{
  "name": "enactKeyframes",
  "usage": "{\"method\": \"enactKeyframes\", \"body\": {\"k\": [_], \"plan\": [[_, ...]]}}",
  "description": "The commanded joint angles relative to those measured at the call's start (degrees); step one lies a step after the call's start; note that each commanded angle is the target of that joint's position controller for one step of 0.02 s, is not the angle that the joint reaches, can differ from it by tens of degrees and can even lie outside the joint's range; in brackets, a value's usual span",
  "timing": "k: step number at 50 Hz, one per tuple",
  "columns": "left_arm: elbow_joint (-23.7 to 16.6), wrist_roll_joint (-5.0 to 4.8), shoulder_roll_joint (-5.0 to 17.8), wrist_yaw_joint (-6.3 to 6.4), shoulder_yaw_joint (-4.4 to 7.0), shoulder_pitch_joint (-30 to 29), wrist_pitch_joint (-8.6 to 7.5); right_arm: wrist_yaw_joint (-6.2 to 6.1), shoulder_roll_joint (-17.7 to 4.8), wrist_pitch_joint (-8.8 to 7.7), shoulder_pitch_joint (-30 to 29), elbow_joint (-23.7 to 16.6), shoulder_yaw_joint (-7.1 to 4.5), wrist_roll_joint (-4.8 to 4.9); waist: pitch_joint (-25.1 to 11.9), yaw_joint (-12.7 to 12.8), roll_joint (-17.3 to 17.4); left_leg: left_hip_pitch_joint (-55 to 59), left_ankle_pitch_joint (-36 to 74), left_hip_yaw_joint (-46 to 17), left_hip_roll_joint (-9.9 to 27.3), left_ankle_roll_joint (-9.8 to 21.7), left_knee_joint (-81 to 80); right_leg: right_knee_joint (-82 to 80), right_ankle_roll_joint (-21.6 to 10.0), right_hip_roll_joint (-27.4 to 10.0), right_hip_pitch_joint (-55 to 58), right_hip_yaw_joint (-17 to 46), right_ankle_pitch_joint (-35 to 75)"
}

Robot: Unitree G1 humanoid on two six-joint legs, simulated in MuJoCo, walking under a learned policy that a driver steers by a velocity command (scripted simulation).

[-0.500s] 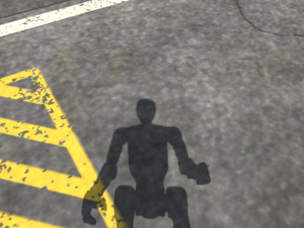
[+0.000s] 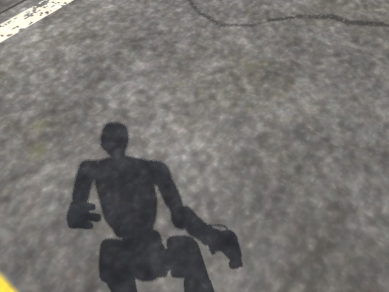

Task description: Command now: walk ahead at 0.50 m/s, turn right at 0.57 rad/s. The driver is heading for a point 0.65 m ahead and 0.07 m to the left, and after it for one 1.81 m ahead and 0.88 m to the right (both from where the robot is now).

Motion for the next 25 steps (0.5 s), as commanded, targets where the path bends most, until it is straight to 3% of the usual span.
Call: {"method": "enactKeyframes", "body": {"k": [1,3,5,7,11,14,17,20,21,22,23,24,25], "plan": [[-2.10,0.00,7.13,0.50,2.09,7.58,-1.17,-0.15,-7.08,-3.65,-4.95,-7.45,-1.15,-0.56,-9.23,3.08,0.36,-28.58,7.09,-6.93,2.87,1.88,4.44,-20.36,-11.89,-16.61,29.05,29.69,6.26],[-3.67,0.77,5.64,0.83,1.47,4.29,-1.31,-0.14,-7.64,-2.00,-2.61,-7.36,-1.92,-1.54,-7.65,-0.14,-0.95,-21.54,10.06,-7.23,4.45,0.82,-0.74,-22.75,-11.04,-13.82,19.88,24.79,12.78],[-3.32,0.49,6.60,1.39,1.66,5.18,-1.68,-0.19,-5.87,-0.80,-2.65,-7.80,-1.66,-2.16,-6.74,-0.73,-0.69,-20.54,12.64,-5.75,4.14,-0.91,-5.27,-23.79,-11.27,-12.70,16.03,20.77,18.86],[-2.38,0.49,7.45,2.19,1.79,7.35,-1.81,-0.29,-4.46,-0.30,-6.01,-8.95,-1.11,-2.44,-5.28,0.35,-1.42,-22.00,18.85,-4.60,3.70,-2.26,-11.97,-24.47,-10.41,-11.40,14.75,17.03,22.45],[-0.40,0.30,7.06,2.80,1.32,10.97,-1.61,0.63,-2.49,-0.68,-12.91,-10.12,-0.05,-1.71,-4.19,4.03,-4.15,-19.30,34.45,-3.02,1.70,-1.62,-28.86,-24.23,-6.35,-8.81,15.72,11.84,18.02],[1.24,0.42,7.86,2.62,1.22,13.53,-1.91,1.54,-3.07,-0.98,-17.44,-11.36,0.16,-0.75,-2.02,6.51,-4.52,-20.59,37.47,-2.57,1.23,0.05,-33.81,-24.59,-6.03,-11.84,19.96,13.03,13.00],[2.98,0.71,8.38,2.75,1.32,15.41,-1.55,2.70,-3.76,-1.33,-20.27,-13.22,0.19,-0.47,-0.36,7.27,-3.73,-26.97,31.40,-2.74,0.81,2.68,-36.09,-22.12,-5.59,-15.65,29.41,13.53,17.43],[3.39,0.80,9.29,3.26,1.54,13.93,-0.84,3.86,-4.28,-1.46,-17.76,-13.59,0.06,-0.32,-1.90,5.04,-4.49,-23.60,23.65,-1.13,-1.45,5.54,-37.22,-17.34,-3.75,-16.60,33.36,10.81,32.46],[3.09,0.98,9.96,3.44,1.67,12.90,-0.64,3.84,-5.37,-1.28,-14.43,-12.92,-0.49,-0.38,-4.71,3.20,-5.35,-17.60,21.71,0.51,-3.65,6.59,-36.80,-13.70,-3.00,-15.93,33.16,9.33,43.27],[2.71,1.05,10.19,3.61,1.59,11.50,-0.29,3.63,-7.02,-1.10,-7.85,-11.25,-1.49,-0.54,-8.85,-0.56,-4.92,-8.12,22.94,2.25,-6.10,8.09,-38.07,-5.90,-1.85,-14.02,31.85,6.88,52.37],[1.90,1.26,9.73,3.89,1.19,10.43,-0.28,3.19,-9.44,-0.87,0.58,-9.43,-2.58,-0.80,-13.80,-4.70,-3.31,5.69,26.92,-1.62,-4.07,10.46,-38.21,5.70,0.06,-11.89,24.78,4.77,49.62],[-0.15,2.26,5.90,3.78,-0.12,14.40,-1.16,2.67,-14.87,-0.67,7.66,-9.20,-3.87,-1.59,-21.59,-4.39,7.51,26.61,27.62,-23.97,9.41,18.39,-38.52,27.56,4.03,-5.03,5.41,1.84,25.48],[0.34,1.98,3.40,2.97,-1.26,16.88,-2.56,2.84,-13.01,-0.38,9.10,-8.10,-3.51,-0.35,-25.76,-3.23,16.67,37.59,19.62,-46.78,16.62,25.00,-47.30,40.84,6.50,2.66,-10.61,6.60,-18.04]]}}
Next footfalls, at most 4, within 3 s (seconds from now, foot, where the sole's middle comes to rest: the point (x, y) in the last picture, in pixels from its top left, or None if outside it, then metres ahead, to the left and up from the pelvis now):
0.46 left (170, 288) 0.45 0.11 -0.76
0.92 right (219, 211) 0.72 -0.06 -0.76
1.34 left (158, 220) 0.69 0.16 -0.76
1.76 right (229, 244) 0.59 -0.09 -0.76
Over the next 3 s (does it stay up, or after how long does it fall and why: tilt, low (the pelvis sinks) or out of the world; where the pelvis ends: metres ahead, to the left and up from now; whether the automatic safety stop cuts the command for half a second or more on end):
stays up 0.57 0.01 0.01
